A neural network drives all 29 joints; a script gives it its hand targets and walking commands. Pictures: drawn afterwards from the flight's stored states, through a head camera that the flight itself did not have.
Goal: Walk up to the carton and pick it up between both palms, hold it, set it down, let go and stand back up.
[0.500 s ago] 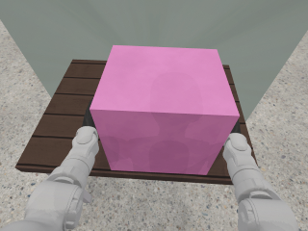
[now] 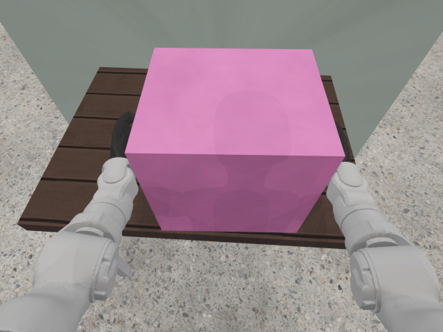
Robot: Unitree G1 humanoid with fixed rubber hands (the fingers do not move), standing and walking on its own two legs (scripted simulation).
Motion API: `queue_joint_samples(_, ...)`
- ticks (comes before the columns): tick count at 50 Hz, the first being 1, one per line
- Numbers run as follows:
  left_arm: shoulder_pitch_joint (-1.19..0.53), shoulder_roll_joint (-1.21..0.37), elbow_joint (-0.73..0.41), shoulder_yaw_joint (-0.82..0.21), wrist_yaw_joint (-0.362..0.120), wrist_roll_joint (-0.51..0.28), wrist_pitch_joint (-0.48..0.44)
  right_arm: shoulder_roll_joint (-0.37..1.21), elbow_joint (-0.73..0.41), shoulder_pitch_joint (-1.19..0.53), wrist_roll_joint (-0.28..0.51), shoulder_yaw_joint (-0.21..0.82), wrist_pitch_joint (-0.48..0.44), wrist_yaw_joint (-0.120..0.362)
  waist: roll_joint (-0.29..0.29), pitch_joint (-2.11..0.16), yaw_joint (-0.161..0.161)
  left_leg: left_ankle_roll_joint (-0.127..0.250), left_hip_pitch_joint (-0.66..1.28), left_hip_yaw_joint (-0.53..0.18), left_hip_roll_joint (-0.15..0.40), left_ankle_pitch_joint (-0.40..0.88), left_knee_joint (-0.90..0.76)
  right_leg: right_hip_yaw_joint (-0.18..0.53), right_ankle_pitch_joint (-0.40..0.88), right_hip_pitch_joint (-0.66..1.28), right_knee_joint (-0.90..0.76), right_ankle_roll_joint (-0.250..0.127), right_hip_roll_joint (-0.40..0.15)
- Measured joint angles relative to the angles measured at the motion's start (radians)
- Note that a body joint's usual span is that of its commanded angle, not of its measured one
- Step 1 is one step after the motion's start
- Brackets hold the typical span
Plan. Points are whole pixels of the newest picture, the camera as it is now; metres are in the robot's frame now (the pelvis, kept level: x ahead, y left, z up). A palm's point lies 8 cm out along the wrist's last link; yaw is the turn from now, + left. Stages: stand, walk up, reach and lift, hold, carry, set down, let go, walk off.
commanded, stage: set down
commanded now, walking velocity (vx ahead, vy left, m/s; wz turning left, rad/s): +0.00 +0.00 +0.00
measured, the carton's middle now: (230, 147) +0.47 +0.02 +0.03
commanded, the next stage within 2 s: none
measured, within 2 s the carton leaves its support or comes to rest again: neither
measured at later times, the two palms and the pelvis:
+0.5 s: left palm (123, 159) +0.40 +0.22 +0.05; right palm (343, 168) +0.43 -0.19 +0.04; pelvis +0.00 -0.01 +0.00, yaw +1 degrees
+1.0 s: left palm (105, 195) +0.33 +0.24 +0.04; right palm (368, 214) +0.34 -0.23 +0.03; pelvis +0.00 -0.01 +0.01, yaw +1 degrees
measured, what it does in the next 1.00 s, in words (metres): stands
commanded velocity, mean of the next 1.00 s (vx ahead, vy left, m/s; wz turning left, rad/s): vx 0.00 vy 0.00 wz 0.00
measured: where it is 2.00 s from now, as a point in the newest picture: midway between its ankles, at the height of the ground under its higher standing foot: outside the picture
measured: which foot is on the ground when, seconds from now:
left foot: down 0.00-1.00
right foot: down 0.00-1.00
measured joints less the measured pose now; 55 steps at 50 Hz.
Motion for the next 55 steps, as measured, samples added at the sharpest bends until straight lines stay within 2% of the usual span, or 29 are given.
queue_joint_samples(4, -0.021, 0.048, -0.067, -0.060, 0.011, -0.059, 0.074, -0.043, -0.007, -0.046, 0.100, 0.079, 0.030, -0.004, -0.001, -0.006, -0.001, -0.003, -0.039, -0.001, 0.006, -0.008, 0.030, -0.002, -0.004, -0.037, 0.024, -0.003, 0.006)
queue_joint_samples(11, -0.016, 0.094, -0.166, -0.061, -0.018, -0.051, 0.170, -0.104, -0.028, -0.059, 0.190, 0.136, 0.065, -0.003, -0.016, 0.012, -0.011, -0.011, -0.033, -0.008, 0.012, -0.009, 0.034, -0.011, -0.006, -0.030, 0.028, -0.010, 0.011)
queue_joint_samples(15, 0.009, 0.093, -0.187, -0.033, -0.029, -0.030, 0.179, -0.099, -0.062, -0.032, 0.196, 0.137, 0.066, 0.000, -0.026, 0.016, -0.019, -0.014, -0.018, -0.008, 0.011, -0.004, 0.018, -0.012, -0.006, -0.020, 0.022, -0.014, 0.010)
queue_joint_samples(17, 0.009, 0.087, -0.159, -0.019, -0.038, -0.020, 0.164, -0.085, -0.064, -0.023, 0.178, 0.132, 0.066, 0.002, -0.029, 0.018, -0.022, -0.014, -0.012, -0.007, 0.010, -0.003, 0.013, -0.012, -0.010, -0.018, 0.026, -0.016, 0.008)
queue_joint_samples(20, 0.065, 0.072, -0.220, 0.014, -0.046, 0.015, 0.161, -0.061, -0.120, 0.029, 0.174, 0.143, 0.037, -0.006, -0.027, 0.031, -0.025, -0.017, 0.007, -0.008, 0.011, -0.002, 0.003, -0.014, -0.011, 0.001, 0.018, -0.018, 0.009)
queue_joint_samples(22, 0.076, 0.064, -0.208, 0.024, -0.051, 0.038, 0.150, -0.038, -0.112, 0.042, 0.148, 0.121, 0.032, -0.009, -0.020, 0.038, -0.028, -0.018, 0.012, -0.013, 0.011, -0.004, 0.003, -0.018, -0.012, 0.008, 0.016, -0.019, 0.008)
queue_joint_samples(24, 0.138, 0.054, -0.310, 0.037, -0.048, 0.056, 0.168, -0.027, -0.181, 0.099, 0.152, 0.124, 0.015, -0.017, -0.014, 0.058, -0.029, -0.019, 0.031, -0.017, 0.011, -0.001, -0.008, -0.023, -0.009, 0.031, 0.001, -0.021, 0.009)
queue_joint_samples(27, 0.176, 0.047, -0.343, 0.053, -0.053, 0.078, 0.168, -0.020, -0.212, 0.151, 0.118, 0.098, 0.009, -0.017, -0.004, 0.067, -0.029, -0.019, 0.034, -0.024, 0.011, 0.002, -0.014, -0.030, -0.005, 0.038, -0.010, -0.022, 0.009)
queue_joint_samples(31, 0.291, 0.053, -0.502, 0.069, -0.066, 0.090, 0.186, -0.044, -0.341, 0.267, 0.120, 0.112, -0.013, -0.022, 0.004, 0.100, -0.039, -0.018, 0.059, -0.030, 0.008, 0.011, -0.034, -0.036, 0.002, 0.067, -0.031, -0.020, 0.005)
queue_joint_samples(33, 0.313, 0.065, -0.498, 0.064, -0.068, 0.074, 0.183, -0.053, -0.359, 0.299, 0.108, 0.096, 0.007, -0.021, 0.002, 0.098, -0.047, -0.016, 0.055, -0.032, 0.002, 0.016, -0.039, -0.038, 0.001, 0.060, -0.029, -0.020, 0.000)
queue_joint_samples(36, 0.402, 0.079, -0.606, 0.047, -0.064, 0.050, 0.186, -0.080, -0.462, 0.392, 0.129, 0.110, 0.000, -0.011, -0.001, 0.105, -0.052, -0.016, 0.065, -0.031, 0.000, 0.022, -0.052, -0.037, 0.006, 0.070, -0.041, -0.019, -0.002)
queue_joint_samples(38, 0.418, 0.089, -0.589, 0.031, -0.064, 0.030, 0.172, -0.088, -0.482, 0.425, 0.119, 0.098, 0.015, 0.004, -0.007, 0.091, -0.053, -0.014, 0.058, -0.028, -0.002, 0.021, -0.050, -0.035, 0.004, 0.060, -0.034, -0.018, -0.004)
queue_joint_samples(40, 0.461, 0.096, -0.638, 0.018, -0.052, 0.011, 0.182, -0.097, -0.524, 0.465, 0.137, 0.105, 0.021, 0.015, -0.009, 0.090, -0.057, -0.013, 0.067, -0.026, -0.001, 0.018, -0.049, -0.032, 0.002, 0.069, -0.035, -0.018, -0.004)
queue_joint_samples(45, 0.484, 0.106, -0.623, -0.015, -0.047, -0.010, 0.182, -0.105, -0.530, 0.499, 0.144, 0.113, 0.043, 0.041, -0.021, 0.087, -0.059, -0.008, 0.104, -0.017, -0.003, 0.006, -0.040, -0.023, -0.008, 0.102, -0.024, -0.015, -0.005)
queue_joint_samples(47, 0.524, 0.102, -0.684, -0.016, -0.049, 0.010, 0.191, -0.110, -0.548, 0.524, 0.165, 0.126, 0.023, 0.048, -0.022, 0.104, -0.059, -0.008, 0.140, -0.016, -0.001, 0.003, -0.044, -0.021, -0.008, 0.141, -0.035, -0.014, -0.004)
queue_joint_samples(51, 0.540, 0.092, -0.675, -0.023, -0.054, 0.031, 0.193, -0.118, -0.525, 0.541, 0.175, 0.136, 0.018, 0.061, -0.023, 0.113, -0.050, -0.005, 0.189, -0.013, -0.001, 0.001, -0.052, -0.018, -0.004, 0.193, -0.051, -0.011, -0.004)
queue_joint_samples(55, 0.599, 0.080, -0.716, -0.022, -0.051, 0.052, 0.189, -0.113, -0.538, 0.585, 0.177, 0.136, 0.003, 0.070, -0.021, 0.131, -0.049, -0.003, 0.247, -0.018, -0.004, 0.006, -0.069, -0.022, 0.002, 0.256, -0.075, -0.009, -0.007)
